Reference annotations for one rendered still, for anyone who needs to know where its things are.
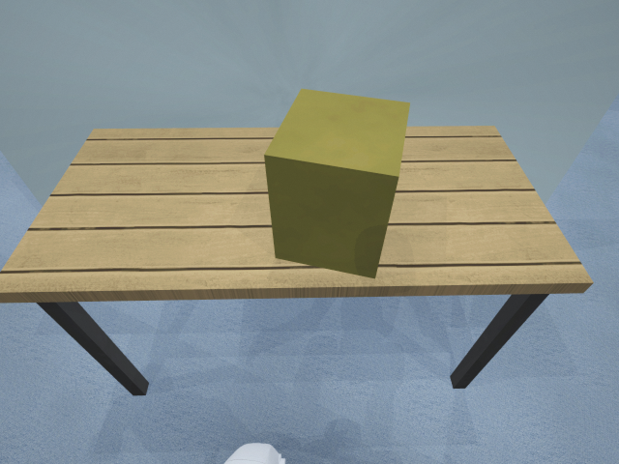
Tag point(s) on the robot left thigh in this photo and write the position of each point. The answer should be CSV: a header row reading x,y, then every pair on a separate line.
x,y
255,453

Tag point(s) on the carton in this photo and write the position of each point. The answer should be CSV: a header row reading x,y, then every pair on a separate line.
x,y
332,172

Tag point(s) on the table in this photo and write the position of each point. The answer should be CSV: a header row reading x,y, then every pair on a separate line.
x,y
184,214

